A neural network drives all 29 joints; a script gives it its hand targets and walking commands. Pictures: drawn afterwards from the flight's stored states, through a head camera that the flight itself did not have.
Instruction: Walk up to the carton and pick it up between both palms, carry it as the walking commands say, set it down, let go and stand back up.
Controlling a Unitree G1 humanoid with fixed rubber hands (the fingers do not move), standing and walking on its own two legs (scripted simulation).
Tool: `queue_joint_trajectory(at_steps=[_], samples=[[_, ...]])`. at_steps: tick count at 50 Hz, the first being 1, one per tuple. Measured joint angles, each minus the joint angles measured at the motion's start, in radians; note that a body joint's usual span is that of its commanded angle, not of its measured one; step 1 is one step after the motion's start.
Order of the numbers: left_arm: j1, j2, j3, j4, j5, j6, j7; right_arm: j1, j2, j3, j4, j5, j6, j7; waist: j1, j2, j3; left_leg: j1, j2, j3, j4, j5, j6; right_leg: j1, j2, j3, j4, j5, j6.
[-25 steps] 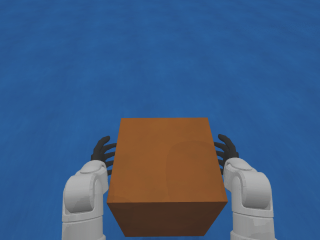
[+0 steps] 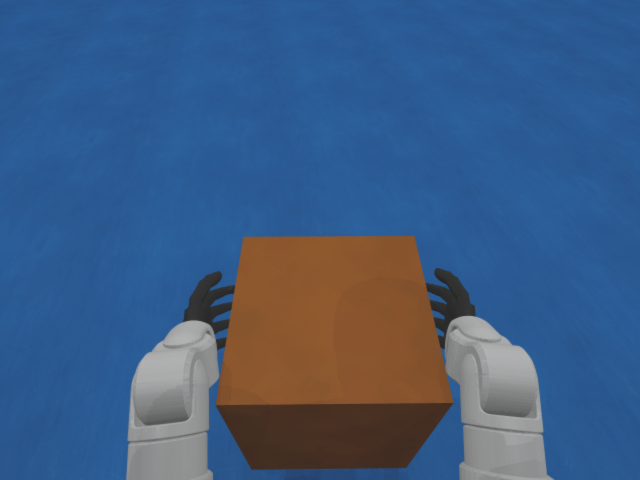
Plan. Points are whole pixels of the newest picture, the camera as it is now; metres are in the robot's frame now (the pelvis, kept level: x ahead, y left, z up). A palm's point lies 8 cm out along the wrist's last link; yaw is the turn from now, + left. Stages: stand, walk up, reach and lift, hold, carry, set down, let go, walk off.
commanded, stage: carry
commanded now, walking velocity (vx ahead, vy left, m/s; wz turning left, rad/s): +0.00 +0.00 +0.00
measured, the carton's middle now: (329, 358) +0.27 +0.00 +0.01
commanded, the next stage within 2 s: none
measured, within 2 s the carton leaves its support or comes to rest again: neither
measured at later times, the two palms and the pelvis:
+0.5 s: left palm (202, 338) +0.27 +0.15 +0.07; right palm (458, 334) +0.27 -0.15 +0.07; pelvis +0.00 +0.00 +0.00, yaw +0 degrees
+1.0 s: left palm (194, 301) +0.31 +0.16 +0.09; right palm (442, 292) +0.31 -0.14 +0.10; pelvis +0.05 +0.01 +0.00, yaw +0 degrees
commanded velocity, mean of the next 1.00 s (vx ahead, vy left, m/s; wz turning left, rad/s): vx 0.16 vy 0.00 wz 0.00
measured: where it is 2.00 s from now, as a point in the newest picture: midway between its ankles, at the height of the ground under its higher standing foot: (318, 398)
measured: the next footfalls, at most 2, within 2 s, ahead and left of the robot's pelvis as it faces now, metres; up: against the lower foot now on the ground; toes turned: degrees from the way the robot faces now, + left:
right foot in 1.30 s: +0.30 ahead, -0.11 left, +0.00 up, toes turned -9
left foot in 1.76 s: +0.57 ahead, +0.12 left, +0.00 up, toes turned +12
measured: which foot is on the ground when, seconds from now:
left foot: down 0.00-1.00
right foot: down 0.00-0.96, up 0.98-1.00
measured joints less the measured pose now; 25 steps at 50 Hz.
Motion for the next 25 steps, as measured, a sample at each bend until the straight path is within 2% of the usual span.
queue_joint_trajectory(at_steps=[25], samples=[[0.006,0.001,-0.002,0.045,0.007,-0.056,-0.004,0.008,-0.001,-0.002,0.045,-0.005,-0.059,0.007,0.003,0.001,-0.001,-0.007,0.002,-0.004,0.004,0.004,-0.002,-0.008,0.002,0.005,0.007,0.001,-0.002]])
